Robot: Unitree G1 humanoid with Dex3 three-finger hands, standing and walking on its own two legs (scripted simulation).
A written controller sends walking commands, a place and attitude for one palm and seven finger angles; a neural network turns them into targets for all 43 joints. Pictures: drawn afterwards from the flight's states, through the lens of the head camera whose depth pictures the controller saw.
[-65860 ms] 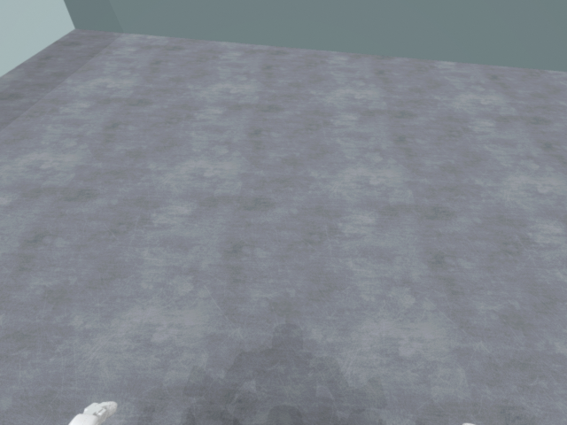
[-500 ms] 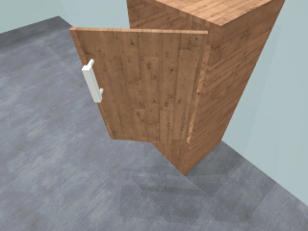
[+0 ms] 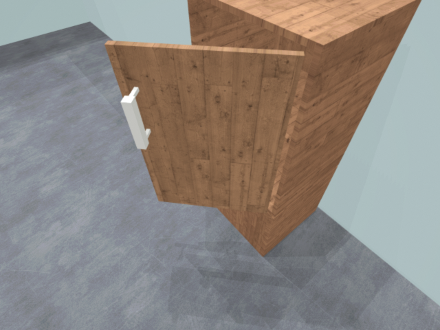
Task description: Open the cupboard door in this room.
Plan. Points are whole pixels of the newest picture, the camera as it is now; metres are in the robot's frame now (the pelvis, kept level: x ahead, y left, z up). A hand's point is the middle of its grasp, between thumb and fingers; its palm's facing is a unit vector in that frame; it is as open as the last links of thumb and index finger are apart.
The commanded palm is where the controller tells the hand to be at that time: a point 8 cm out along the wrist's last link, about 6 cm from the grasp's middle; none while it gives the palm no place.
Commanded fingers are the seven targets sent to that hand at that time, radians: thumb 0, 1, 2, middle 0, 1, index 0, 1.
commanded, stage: look again from close up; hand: left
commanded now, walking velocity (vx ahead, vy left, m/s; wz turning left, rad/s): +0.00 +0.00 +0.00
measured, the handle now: (139, 118) +0.56 +0.24 +0.05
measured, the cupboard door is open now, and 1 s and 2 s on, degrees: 43 43 43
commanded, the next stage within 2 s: raise the hand with hooked fingers in 0.48 s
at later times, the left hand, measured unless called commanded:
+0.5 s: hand out of the picture +0.01 +0.18 -0.17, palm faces +0.03 -0.98 -0.22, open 7.4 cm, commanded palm none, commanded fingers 0.00 0.90 0.90 -0.20 -0.30 -0.20 -0.30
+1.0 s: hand out of the picture +0.13 +0.20 -0.05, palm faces -0.09 -0.99 +0.04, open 8.6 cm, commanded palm +0.12 +0.27 -0.03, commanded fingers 0.00 0.39 0.68 -0.24 -0.63 -0.24 -0.63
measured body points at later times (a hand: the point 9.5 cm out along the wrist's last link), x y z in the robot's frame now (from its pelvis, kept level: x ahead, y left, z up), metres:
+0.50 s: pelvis +0.00 +0.00 +0.00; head +0.02 +0.00 +0.45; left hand +0.01 +0.23 -0.15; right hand +0.00 -0.21 -0.16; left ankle -0.04 +0.14 -0.74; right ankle -0.02 -0.08 -0.74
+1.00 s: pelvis -0.06 +0.03 -0.06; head -0.02 +0.04 +0.39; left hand +0.13 +0.26 -0.05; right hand +0.18 -0.23 -0.08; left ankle -0.04 +0.14 -0.74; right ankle -0.02 -0.08 -0.74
